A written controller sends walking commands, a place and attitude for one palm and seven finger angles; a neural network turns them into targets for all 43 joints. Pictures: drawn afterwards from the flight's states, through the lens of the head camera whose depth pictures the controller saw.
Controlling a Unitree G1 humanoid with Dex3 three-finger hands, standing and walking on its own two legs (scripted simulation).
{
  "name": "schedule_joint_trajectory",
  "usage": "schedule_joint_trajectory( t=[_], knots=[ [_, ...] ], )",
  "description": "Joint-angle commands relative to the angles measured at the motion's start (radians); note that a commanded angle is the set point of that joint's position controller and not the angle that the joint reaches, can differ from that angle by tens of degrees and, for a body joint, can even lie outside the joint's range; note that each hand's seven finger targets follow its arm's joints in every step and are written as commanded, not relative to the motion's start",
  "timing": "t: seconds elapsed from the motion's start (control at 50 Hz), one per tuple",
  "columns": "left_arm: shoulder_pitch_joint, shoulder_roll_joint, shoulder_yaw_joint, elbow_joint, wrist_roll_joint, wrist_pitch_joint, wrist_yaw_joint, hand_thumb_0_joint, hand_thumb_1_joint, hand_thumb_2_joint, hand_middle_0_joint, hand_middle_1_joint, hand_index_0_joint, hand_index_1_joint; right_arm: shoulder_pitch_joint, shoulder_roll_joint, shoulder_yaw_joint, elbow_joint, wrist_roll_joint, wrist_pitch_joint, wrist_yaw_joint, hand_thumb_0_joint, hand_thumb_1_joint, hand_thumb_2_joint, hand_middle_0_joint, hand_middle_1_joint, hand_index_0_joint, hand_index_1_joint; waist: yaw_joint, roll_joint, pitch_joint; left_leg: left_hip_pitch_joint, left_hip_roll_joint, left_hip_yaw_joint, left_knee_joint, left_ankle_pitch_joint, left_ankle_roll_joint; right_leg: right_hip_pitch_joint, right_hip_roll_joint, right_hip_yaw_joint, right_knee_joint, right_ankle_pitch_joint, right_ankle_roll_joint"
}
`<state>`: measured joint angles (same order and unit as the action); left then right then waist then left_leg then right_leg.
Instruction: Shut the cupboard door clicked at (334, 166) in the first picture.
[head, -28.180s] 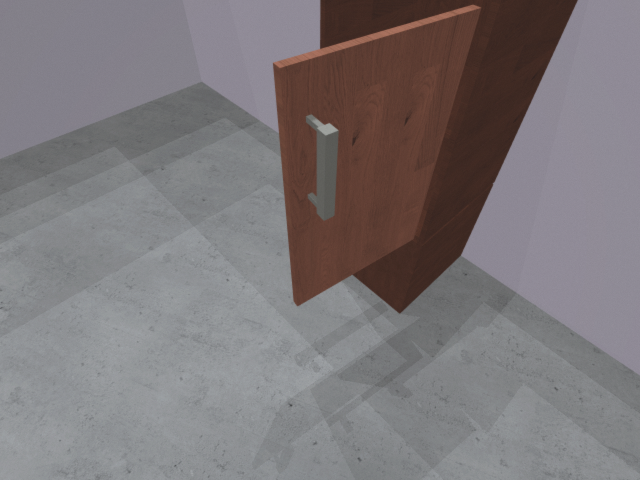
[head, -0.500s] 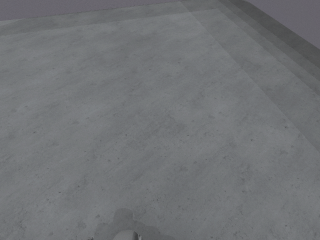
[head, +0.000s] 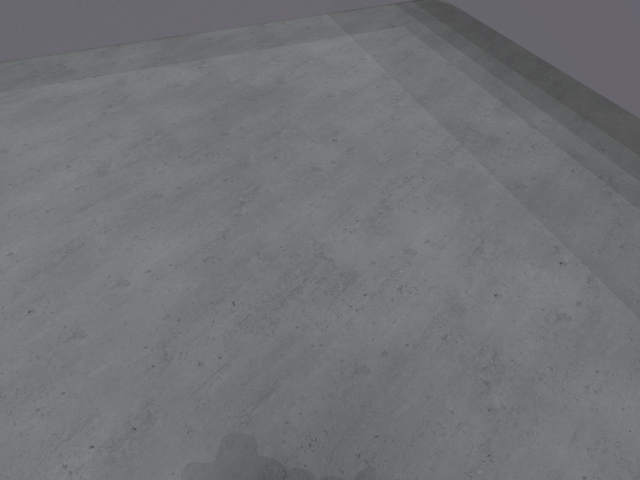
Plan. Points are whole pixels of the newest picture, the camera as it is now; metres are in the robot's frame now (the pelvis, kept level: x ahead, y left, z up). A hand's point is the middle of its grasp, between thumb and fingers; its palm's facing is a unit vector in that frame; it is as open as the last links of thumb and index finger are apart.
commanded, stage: turn to face it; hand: left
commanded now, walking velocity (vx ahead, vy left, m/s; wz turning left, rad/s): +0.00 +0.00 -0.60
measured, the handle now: out of the picture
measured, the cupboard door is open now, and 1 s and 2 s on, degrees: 48 48 48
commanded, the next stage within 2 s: none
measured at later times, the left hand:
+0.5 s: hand (193, 414) +0.22 +0.22 -0.14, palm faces -0.28 -0.94 -0.22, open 7.4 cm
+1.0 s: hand (243, 403) +0.25 +0.15 -0.16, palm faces -0.56 -0.80 -0.20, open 7.4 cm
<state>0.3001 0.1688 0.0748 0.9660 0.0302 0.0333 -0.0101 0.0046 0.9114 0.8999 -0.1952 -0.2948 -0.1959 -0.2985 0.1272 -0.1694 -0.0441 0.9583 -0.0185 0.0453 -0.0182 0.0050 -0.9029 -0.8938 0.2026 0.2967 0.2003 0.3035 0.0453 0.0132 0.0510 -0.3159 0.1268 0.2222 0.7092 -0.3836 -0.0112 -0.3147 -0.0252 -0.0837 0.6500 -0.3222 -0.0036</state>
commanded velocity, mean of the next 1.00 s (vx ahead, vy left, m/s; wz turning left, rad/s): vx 0.00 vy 0.00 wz -0.60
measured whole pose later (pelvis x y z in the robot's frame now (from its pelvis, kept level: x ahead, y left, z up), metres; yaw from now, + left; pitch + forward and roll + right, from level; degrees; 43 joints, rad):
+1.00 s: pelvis +0.07 +0.04 +0.01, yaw -36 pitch +1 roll -1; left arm 0.20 0.24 0.06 0.88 0.02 0.07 -0.01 0.01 0.90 0.90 -0.20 -0.30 -0.20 -0.30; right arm 0.19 -0.24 -0.04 0.86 -0.01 0.02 -0.02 0.01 -0.91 -0.89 0.20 0.30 0.20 0.30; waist -0.01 -0.03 0.07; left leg -0.34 0.05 0.04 0.61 -0.29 -0.05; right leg -0.31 0.03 0.11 0.60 -0.31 0.03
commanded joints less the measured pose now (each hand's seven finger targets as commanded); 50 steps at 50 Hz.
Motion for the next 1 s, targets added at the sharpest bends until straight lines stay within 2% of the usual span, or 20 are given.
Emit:
schedule_joint_trajectory(
  t=[0.0, 0.08, 0.14, 0.22, 0.24, 0.28, 0.3, 0.4, 0.56, 0.6, 0.62, 0.64, 0.66, 0.68, 0.72, 0.78, 0.88, 0.92, 0.94, 0.98],
  knots=[
    [0.099, 0.237, 0.050, -0.047, 0.002, -0.022, 0.027, 0.000, 0.900, 0.900, -0.200, -0.300, -0.200, -0.300, -0.097, -0.103, -0.042, -0.149, 0.004, -0.005, 0.001, 0.000, -0.900, -0.900, 0.200, 0.300, 0.200, 0.300, 0.034, -0.294, 0.012, -0.295, -0.088, -0.195, 0.414, -0.193, -0.028, 0.091, -0.326, 0.636, -0.453, 0.125, -0.221],
    [-0.007, 0.200, 0.043, -0.080, -0.001, -0.028, 0.031, 0.000, 0.900, 0.900, -0.200, -0.300, -0.200, -0.300, -0.033, -0.113, -0.034, -0.114, 0.004, -0.029, -0.001, 0.000, -0.900, -0.900, 0.200, 0.300, 0.200, 0.300, -0.013, -0.135, -0.087, -0.253, -0.069, -0.227, 0.319, -0.068, -0.049, 0.216, -0.231, 0.393, -0.305, 0.436, -0.194],
    [0.003, 0.235, 0.050, -0.082, 0.000, -0.022, 0.028, 0.000, 0.900, 0.900, -0.200, -0.300, -0.200, -0.300, -0.023, -0.093, -0.023, -0.120, 0.012, -0.031, -0.005, 0.000, -0.900, -0.900, 0.200, 0.300, 0.200, 0.300, -0.002, -0.129, -0.111, -0.173, -0.100, -0.194, 0.134, -0.065, -0.055, 0.244, -0.207, 0.374, -0.253, 0.583, -0.192],
    [-0.077, 0.243, 0.052, -0.109, -0.008, -0.004, 0.022, 0.000, 0.900, 0.900, -0.200, -0.300, -0.200, -0.300, 0.091, -0.117, -0.019, -0.104, 0.015, -0.041, -0.014, 0.000, -0.900, -0.900, 0.200, 0.300, 0.200, 0.300, -0.056, -0.152, -0.114, 0.048, -0.118, -0.189, -0.181, 0.113, -0.048, 0.114, -0.145, 0.376, -0.186, 0.465, -0.122],
    [-0.098, 0.222, 0.045, -0.121, -0.015, 0.001, 0.020, 0.000, 0.900, 0.900, -0.200, -0.300, -0.200, -0.300, 0.132, -0.151, -0.023, -0.093, 0.013, -0.051, -0.017, 0.000, -0.900, -0.900, 0.200, 0.300, 0.200, 0.300, -0.077, -0.100, -0.115, 0.185, -0.080, -0.212, -0.303, 0.197, -0.038, 0.002, -0.102, 0.348, -0.134, 0.366, -0.077],
    [-0.089, 0.150, 0.023, -0.171, -0.022, 0.004, 0.004, 0.000, 0.900, 0.900, -0.200, -0.300, -0.200, -0.300, 0.186, -0.305, -0.044, -0.111, -0.009, -0.057, -0.024, 0.000, -0.900, -0.900, 0.200, 0.300, 0.200, 0.300, -0.084, 0.297, -0.127, 0.288, 0.337, -0.593, -0.423, 0.470, 0.156, -0.231, 0.076, 0.114, 0.241, -0.309, 0.030],
    [-0.124, 0.180, 0.022, -0.177, -0.010, 0.009, 0.004, 0.000, 0.900, 0.900, -0.200, -0.300, -0.200, -0.300, 0.186, -0.299, -0.038, -0.112, -0.013, -0.057, -0.026, 0.000, -0.900, -0.900, 0.200, 0.300, 0.200, 0.300, -0.092, 0.223, -0.108, 0.228, 0.360, -0.600, -0.402, 0.520, 0.202, -0.224, 0.040, 0.146, 0.389, -0.322, 0.033],
    [-0.165, 0.152, 0.018, -0.161, -0.013, 0.028, -0.025, 0.000, 0.900, 0.900, -0.200, -0.300, -0.200, -0.300, 0.106, -0.241, -0.021, -0.130, -0.012, -0.052, -0.028, 0.000, -0.900, -0.900, 0.200, 0.300, 0.200, 0.300, -0.049, 0.166, -0.050, 0.212, 0.201, -0.262, -0.341, 0.695, 0.145, -0.204, -0.008, 0.065, 0.429, -0.166, 0.064],
    [-0.236, 0.138, 0.003, -0.197, -0.012, 0.017, -0.029, 0.000, 0.900, 0.900, -0.200, -0.300, -0.200, -0.300, 0.174, -0.275, -0.049, -0.097, -0.013, -0.047, -0.013, 0.000, -0.900, -0.900, 0.200, 0.300, 0.200, 0.300, -0.085, 0.202, -0.099, 0.262, 0.225, -0.170, -0.267, 0.695, 0.123, -0.048, 0.020, -0.010, 0.063, -0.103, 0.035],
    [-0.180, 0.158, 0.006, -0.183, -0.010, 0.008, -0.025, 0.000, 0.900, 0.900, -0.200, -0.300, -0.200, -0.300, 0.161, -0.277, -0.053, -0.099, -0.006, -0.042, -0.006, 0.000, -0.900, -0.900, 0.200, 0.300, 0.200, 0.300, -0.053, 0.179, -0.101, 0.203, 0.205, -0.119, -0.177, 0.643, 0.070, 0.087, 0.033, -0.029, -0.125, 0.058, 0.018],
    [-0.116, 0.187, 0.015, -0.162, -0.008, 0.002, -0.020, 0.000, 0.900, 0.900, -0.200, -0.300, -0.200, -0.300, 0.149, -0.271, -0.055, -0.107, -0.001, -0.041, -0.002, 0.000, -0.900, -0.900, 0.200, 0.300, 0.200, 0.300, -0.018, 0.115, -0.117, 0.113, 0.173, -0.085, -0.080, 0.541, 0.026, 0.221, 0.005, 0.008, -0.232, 0.178, -0.003],
    [-0.040, 0.280, 0.033, -0.141, 0.000, -0.009, -0.008, 0.000, 0.900, 0.900, -0.200, -0.300, -0.200, -0.300, 0.136, -0.214, -0.047, -0.134, 0.008, -0.039, 0.005, 0.000, -0.900, -0.900, 0.200, 0.300, 0.200, 0.300, 0.015, -0.111, -0.165, -0.090, 0.078, -0.005, 0.106, 0.249, -0.036, 0.415, -0.196, 0.236, -0.272, 0.432, -0.072],
    [0.011, 0.353, 0.044, -0.122, -0.008, -0.014, 0.003, 0.000, 0.900, 0.900, -0.200, -0.300, -0.200, -0.300, 0.071, -0.169, -0.029, -0.180, 0.008, -0.031, 0.002, 0.000, -0.900, -0.900, 0.200, 0.300, 0.200, 0.300, 0.041, -0.279, -0.123, -0.282, -0.042, -0.051, 0.311, -0.272, -0.071, 0.402, -0.380, 0.446, -0.277, 0.753, -0.198],
    [0.021, 0.353, 0.051, -0.120, -0.012, -0.014, 0.017, 0.000, 0.900, 0.900, -0.200, -0.300, -0.200, -0.300, 0.032, -0.184, -0.024, -0.186, 0.006, -0.020, -0.010, 0.000, -0.900, -0.900, 0.200, 0.300, 0.200, 0.300, 0.050, -0.244, -0.122, -0.324, -0.029, -0.184, 0.426, -0.261, -0.063, 0.365, -0.372, 0.468, -0.271, 0.763, -0.245],
    [-0.094, 0.297, 0.043, -0.146, -0.010, -0.008, 0.028, 0.000, 0.900, 0.900, -0.200, -0.300, -0.200, -0.300, 0.035, -0.188, -0.029, -0.164, 0.009, -0.022, -0.011, 0.000, -0.900, -0.900, 0.200, 0.300, 0.200, 0.300, -0.003, -0.231, -0.088, -0.333, -0.002, -0.232, 0.469, -0.145, -0.068, 0.298, -0.292, 0.394, -0.259, 0.617, -0.226],
    [-0.166, 0.271, 0.033, -0.179, -0.005, -0.010, 0.022, 0.000, 0.900, 0.900, -0.200, -0.300, -0.200, -0.300, 0.079, -0.169, -0.029, -0.141, 0.004, -0.014, 0.001, 0.000, -0.900, -0.900, 0.200, 0.300, 0.200, 0.300, -0.050, -0.177, -0.079, -0.200, -0.031, -0.198, 0.361, -0.057, -0.082, 0.150, -0.212, 0.306, -0.276, 0.485, -0.178],
    [-0.155, 0.285, 0.043, -0.171, -0.001, -0.003, 0.011, 0.000, 0.900, 0.900, -0.200, -0.300, -0.200, -0.300, 0.089, -0.156, -0.028, -0.151, 0.010, -0.026, -0.001, 0.000, -0.900, -0.900, 0.200, 0.300, 0.200, 0.300, -0.049, -0.183, -0.068, -0.074, -0.091, -0.173, 0.073, -0.031, -0.069, 0.083, -0.178, 0.390, -0.263, 0.369, -0.171],
    [-0.175, 0.275, 0.045, -0.171, -0.006, 0.002, 0.012, 0.000, 0.900, 0.900, -0.200, -0.300, -0.200, -0.300, 0.158, -0.157, -0.027, -0.133, 0.013, -0.037, -0.008, 0.000, -0.900, -0.900, 0.200, 0.300, 0.200, 0.300, -0.085, -0.177, -0.094, 0.047, -0.102, -0.173, -0.113, 0.080, -0.064, 0.044, -0.152, 0.400, -0.199, 0.361, -0.129],
    [-0.183, 0.253, 0.040, -0.177, -0.013, 0.008, 0.010, 0.000, 0.900, 0.900, -0.200, -0.300, -0.200, -0.300, 0.200, -0.178, -0.030, -0.119, 0.012, -0.046, -0.012, 0.000, -0.900, -0.900, 0.200, 0.300, 0.200, 0.300, -0.105, -0.133, -0.106, 0.173, -0.086, -0.182, -0.240, 0.166, -0.056, -0.043, -0.111, 0.377, -0.149, 0.282, -0.084],
    [-0.138, 0.150, 0.018, -0.209, -0.026, 0.013, -0.003, 0.000, 0.900, 0.900, -0.200, -0.300, -0.200, -0.300, 0.236, -0.334, -0.056, -0.133, -0.009, -0.058, -0.019, 0.000, -0.900, -0.900, 0.200, 0.300, 0.200, 0.300, -0.103, 0.311, -0.132, 0.294, 0.329, -0.590, -0.431, 0.308, 0.127, -0.266, 0.096, 0.125, 0.241, -0.291, 0.029]
  ],
)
